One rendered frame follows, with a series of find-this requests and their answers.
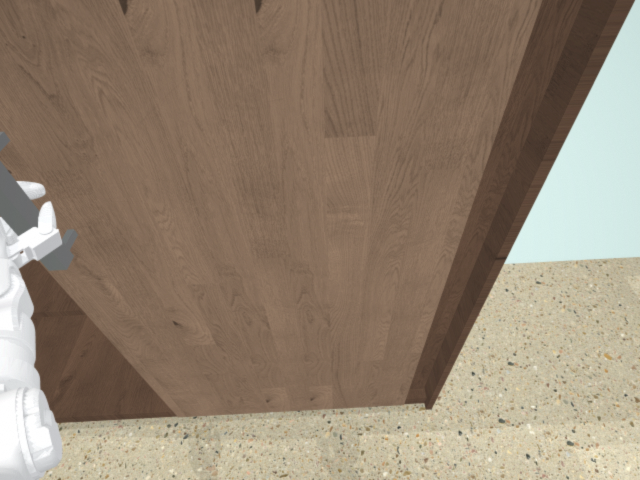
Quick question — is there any wardrobe door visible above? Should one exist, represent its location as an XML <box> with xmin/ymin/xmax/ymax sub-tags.
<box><xmin>410</xmin><ymin>0</ymin><xmax>583</xmax><ymax>389</ymax></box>
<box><xmin>0</xmin><ymin>0</ymin><xmax>542</xmax><ymax>417</ymax></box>

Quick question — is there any left robot hand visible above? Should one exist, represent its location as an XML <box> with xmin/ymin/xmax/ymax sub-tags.
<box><xmin>0</xmin><ymin>181</ymin><xmax>62</xmax><ymax>269</ymax></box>

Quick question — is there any robot left forearm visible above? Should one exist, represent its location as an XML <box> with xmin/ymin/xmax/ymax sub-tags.
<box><xmin>0</xmin><ymin>258</ymin><xmax>40</xmax><ymax>394</ymax></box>

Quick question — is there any handle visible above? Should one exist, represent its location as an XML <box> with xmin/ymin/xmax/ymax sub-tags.
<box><xmin>0</xmin><ymin>132</ymin><xmax>78</xmax><ymax>271</ymax></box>

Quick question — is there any robot left upper arm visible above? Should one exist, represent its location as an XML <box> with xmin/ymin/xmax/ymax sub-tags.
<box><xmin>0</xmin><ymin>387</ymin><xmax>62</xmax><ymax>480</ymax></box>

